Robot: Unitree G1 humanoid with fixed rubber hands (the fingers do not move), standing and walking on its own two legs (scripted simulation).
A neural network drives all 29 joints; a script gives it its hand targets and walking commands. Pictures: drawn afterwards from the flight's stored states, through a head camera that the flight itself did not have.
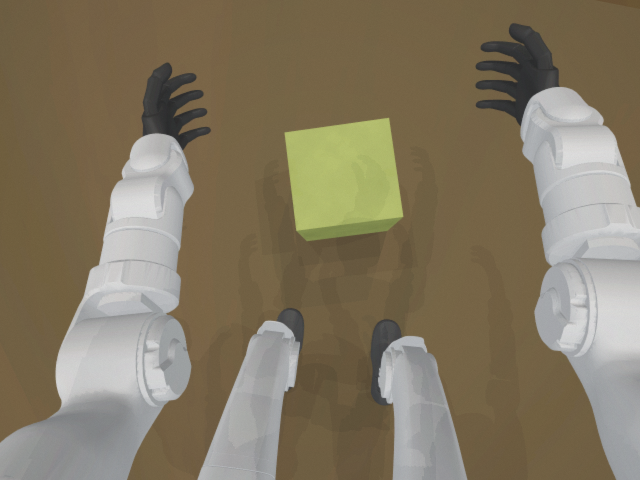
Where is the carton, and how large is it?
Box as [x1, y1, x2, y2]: [285, 118, 402, 240]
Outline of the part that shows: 388,118 285,132 296,230 306,240 387,230 402,217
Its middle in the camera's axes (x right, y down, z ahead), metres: +0.05 -0.12 +0.88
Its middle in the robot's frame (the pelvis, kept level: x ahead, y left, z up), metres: +0.53 +0.03 -0.53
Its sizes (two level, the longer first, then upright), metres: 0.210 0.200 0.250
